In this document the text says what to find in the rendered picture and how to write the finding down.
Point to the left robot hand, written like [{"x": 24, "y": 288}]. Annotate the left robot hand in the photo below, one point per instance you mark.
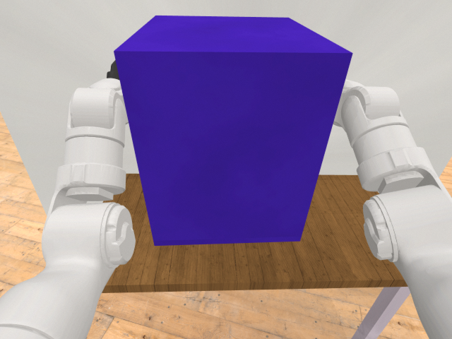
[{"x": 113, "y": 73}]

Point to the left robot forearm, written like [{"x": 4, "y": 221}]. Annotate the left robot forearm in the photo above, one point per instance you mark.
[{"x": 95, "y": 138}]

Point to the carton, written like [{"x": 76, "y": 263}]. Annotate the carton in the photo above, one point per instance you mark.
[{"x": 230, "y": 119}]

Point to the table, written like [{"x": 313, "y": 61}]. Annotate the table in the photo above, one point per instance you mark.
[{"x": 333, "y": 253}]

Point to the right robot forearm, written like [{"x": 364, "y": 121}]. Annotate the right robot forearm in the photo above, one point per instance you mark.
[{"x": 388, "y": 157}]

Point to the right robot upper arm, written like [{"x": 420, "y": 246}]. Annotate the right robot upper arm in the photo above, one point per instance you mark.
[{"x": 413, "y": 229}]

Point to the left robot upper arm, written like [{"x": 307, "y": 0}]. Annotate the left robot upper arm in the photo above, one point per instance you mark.
[{"x": 83, "y": 244}]

